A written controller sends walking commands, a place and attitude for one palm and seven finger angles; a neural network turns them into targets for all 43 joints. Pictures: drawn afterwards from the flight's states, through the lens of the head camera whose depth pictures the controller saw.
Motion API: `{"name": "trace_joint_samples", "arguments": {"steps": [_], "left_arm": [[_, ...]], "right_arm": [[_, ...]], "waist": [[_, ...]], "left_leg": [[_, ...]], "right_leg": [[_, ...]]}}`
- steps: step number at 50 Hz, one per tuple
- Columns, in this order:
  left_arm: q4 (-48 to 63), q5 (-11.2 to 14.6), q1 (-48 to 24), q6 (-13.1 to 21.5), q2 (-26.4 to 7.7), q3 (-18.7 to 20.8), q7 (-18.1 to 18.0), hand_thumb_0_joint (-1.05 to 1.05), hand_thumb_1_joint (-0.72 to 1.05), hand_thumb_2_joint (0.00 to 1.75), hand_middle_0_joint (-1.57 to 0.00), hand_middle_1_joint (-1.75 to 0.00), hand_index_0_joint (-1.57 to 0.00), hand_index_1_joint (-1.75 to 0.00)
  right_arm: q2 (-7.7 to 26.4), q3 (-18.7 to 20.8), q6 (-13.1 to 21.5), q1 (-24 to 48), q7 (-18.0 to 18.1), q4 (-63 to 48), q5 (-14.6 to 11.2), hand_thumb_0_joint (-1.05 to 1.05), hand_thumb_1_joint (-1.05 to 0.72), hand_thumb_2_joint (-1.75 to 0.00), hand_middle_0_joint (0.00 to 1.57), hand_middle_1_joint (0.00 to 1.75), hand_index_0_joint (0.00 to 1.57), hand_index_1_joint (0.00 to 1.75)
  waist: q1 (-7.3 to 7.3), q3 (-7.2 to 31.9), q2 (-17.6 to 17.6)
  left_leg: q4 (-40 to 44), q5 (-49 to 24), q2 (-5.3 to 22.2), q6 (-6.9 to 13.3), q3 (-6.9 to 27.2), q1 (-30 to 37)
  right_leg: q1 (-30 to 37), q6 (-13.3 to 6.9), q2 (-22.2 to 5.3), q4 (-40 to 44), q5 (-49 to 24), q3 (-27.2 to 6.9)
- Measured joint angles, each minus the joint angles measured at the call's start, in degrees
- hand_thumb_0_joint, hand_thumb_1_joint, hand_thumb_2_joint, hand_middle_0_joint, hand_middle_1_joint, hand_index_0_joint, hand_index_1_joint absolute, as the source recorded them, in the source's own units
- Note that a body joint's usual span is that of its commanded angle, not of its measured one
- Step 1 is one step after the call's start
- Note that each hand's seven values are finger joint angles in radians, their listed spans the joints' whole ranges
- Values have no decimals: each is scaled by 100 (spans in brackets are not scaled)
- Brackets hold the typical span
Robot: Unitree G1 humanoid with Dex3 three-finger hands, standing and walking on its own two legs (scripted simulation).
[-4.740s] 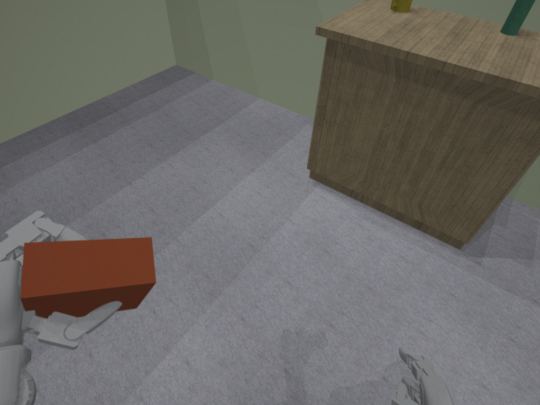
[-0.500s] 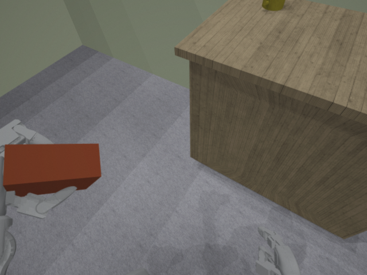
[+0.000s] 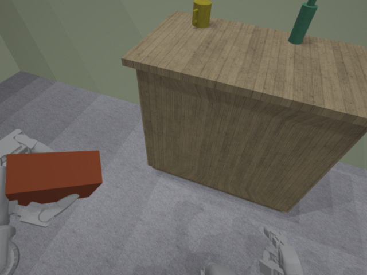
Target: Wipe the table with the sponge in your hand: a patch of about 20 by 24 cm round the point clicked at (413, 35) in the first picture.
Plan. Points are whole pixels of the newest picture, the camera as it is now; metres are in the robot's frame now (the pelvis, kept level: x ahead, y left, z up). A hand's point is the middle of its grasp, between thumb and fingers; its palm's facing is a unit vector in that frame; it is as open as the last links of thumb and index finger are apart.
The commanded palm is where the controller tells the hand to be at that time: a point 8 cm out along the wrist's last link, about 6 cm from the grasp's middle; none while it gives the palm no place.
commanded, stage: turn to face it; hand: left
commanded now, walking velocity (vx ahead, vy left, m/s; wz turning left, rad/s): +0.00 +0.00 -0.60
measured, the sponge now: (68, 178) +0.22 +0.22 +0.15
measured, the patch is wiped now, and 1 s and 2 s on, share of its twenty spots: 0.00 0.00 0.00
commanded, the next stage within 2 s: take the last steps up to it in 1.02 s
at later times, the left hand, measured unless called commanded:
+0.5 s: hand (155, 194) +0.20 +0.07 +0.18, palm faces +0.05 -0.84 -0.54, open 9.7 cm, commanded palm +0.16 +0.14 +0.19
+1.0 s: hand (220, 237) +0.15 -0.02 +0.17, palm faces -0.09 -0.88 -0.47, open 9.7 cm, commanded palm +0.11 +0.07 +0.19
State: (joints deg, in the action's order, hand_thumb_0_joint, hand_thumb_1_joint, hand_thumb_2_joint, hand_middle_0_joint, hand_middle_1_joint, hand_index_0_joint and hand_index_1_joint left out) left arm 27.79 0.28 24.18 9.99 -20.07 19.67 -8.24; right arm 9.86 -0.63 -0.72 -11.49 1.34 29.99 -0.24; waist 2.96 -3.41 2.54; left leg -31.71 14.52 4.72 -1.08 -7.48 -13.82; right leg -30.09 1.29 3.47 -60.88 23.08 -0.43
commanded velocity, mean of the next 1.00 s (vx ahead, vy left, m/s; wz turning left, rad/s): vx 0.00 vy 0.00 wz -0.49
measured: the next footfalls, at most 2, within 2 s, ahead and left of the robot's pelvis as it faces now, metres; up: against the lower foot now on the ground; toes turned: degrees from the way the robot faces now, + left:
right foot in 0.20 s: +0.00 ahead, -0.16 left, +0.00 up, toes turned -14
left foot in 0.66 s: -0.04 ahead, +0.05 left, +0.00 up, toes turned -19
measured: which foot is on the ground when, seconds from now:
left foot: down 0.00-0.22, up 0.24-0.64, down 0.66-0.94, up 0.96-1.00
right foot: up 0.00-0.18, down 0.20-0.68, up 0.70-0.90, down 0.92-1.00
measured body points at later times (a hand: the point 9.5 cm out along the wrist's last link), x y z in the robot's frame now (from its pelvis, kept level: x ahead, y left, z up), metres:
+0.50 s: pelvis -0.08 -0.08 +0.01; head -0.04 -0.11 +0.45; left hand +0.19 +0.12 +0.21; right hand -0.02 -0.39 -0.09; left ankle -0.04 +0.07 -0.68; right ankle -0.04 -0.15 -0.73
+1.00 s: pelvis -0.17 -0.09 -0.01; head -0.14 -0.14 +0.44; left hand +0.15 +0.03 +0.20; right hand -0.12 -0.35 -0.12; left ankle -0.09 +0.06 -0.71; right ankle -0.17 -0.19 -0.73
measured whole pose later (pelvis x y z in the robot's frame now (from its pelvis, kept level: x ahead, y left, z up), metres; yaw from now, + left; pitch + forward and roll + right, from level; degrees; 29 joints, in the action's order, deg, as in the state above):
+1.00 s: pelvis -0.17 -0.09 -0.01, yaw -30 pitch -2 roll -1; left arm 27.5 0.6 20.6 10.9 -21.1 19.3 -7.8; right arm 9.4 -2.1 2.2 -10.1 -0.4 32.8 -1.2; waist 0.5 -8.2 -4.1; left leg -50.8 27.1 9.8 -4.1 -3.1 -20.1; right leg -19.3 -3.0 1.1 -37.3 15.6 5.8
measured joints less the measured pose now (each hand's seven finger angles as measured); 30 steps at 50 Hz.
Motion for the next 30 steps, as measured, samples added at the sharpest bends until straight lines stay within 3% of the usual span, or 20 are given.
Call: {"name": "trace_joint_samples", "arguments": {"steps": [3,8,10,11,12,14,16,18,22,30], "left_arm": [[67,17,-81,47,29,-83,-17,0,-45,100,-79,-134,-78,-135],[210,98,-67,183,-218,113,-28,0,-45,100,-79,-134,-78,-135],[165,113,-104,199,-366,241,-21,0,-45,100,-79,-134,-78,-135],[100,101,-168,200,-330,228,-7,0,-45,100,-79,-134,-78,-135],[52,92,-202,195,-295,191,5,0,-45,100,-79,-134,-78,-135],[50,131,-141,148,-256,128,35,0,-45,100,-79,-134,-78,-135],[173,202,157,119,-252,163,53,0,-45,100,-79,-134,-78,-135],[313,251,521,137,-285,218,51,0,-45,100,-79,-134,-78,-135],[531,289,871,170,-472,314,36,0,-45,100,-79,-134,-78,-135],[526,289,649,160,-429,340,-31,0,-45,100,-79,-134,-78,-135]], "right_arm": [[-161,-104,141,-34,-138,-6,-46,1,-90,-89,20,30,20,30],[-284,-232,335,-67,-238,-53,-50,1,-90,-89,20,30,21,30],[-256,-227,387,-77,-258,-73,-61,1,-90,-89,20,30,21,30],[-166,-185,392,-35,-262,-35,-75,0,-90,-89,20,30,21,30],[-69,-136,359,12,-247,37,-76,0,-90,-89,20,30,21,30],[113,-40,214,112,-204,219,-102,1,-90,-89,20,30,21,30],[270,50,37,202,-160,293,-105,1,-90,-89,20,30,21,30],[395,145,-92,240,-109,287,-94,1,-90,-89,20,30,20,30],[569,328,-234,190,-22,237,-69,1,-91,-89,19,30,20,30],[621,350,-282,128,-22,129,-77,1,-91,-89,19,30,20,30]], "waist": [[39,-68,-248],[15,-216,-512],[-29,-296,-556],[-108,-422,-722],[-200,-521,-803],[-290,-593,-722],[-358,-609,-571],[-460,-585,-466],[-523,-450,-308],[-314,18,-53]], "left_leg": [[98,-110,306,-98,-107,11],[-3,-216,783,-331,-381,-211],[-311,-141,963,-457,-438,-422],[-516,-49,1108,-427,-343,-519],[-880,450,1070,-395,-133,-675],[-2009,1179,667,-368,277,-1081],[-2978,1249,312,-375,464,-1380],[-3426,1099,105,-407,528,-1540],[-3009,914,-75,-414,520,-1439],[-942,1152,-322,-228,528,-477]], "right_leg": [[203,128,-273,-15,89,239],[1035,221,-516,1745,199,446],[1388,137,-493,2535,-364,516],[1400,-41,-353,2576,-602,583],[1355,-206,-286,2500,-641,610],[1209,-402,-293,2418,-627,494],[1131,-482,-259,2539,-744,282],[1123,-519,-181,2758,-942,130],[1126,-605,-19,3116,-1258,-46],[866,-675,269,3375,-1678,-405]]}}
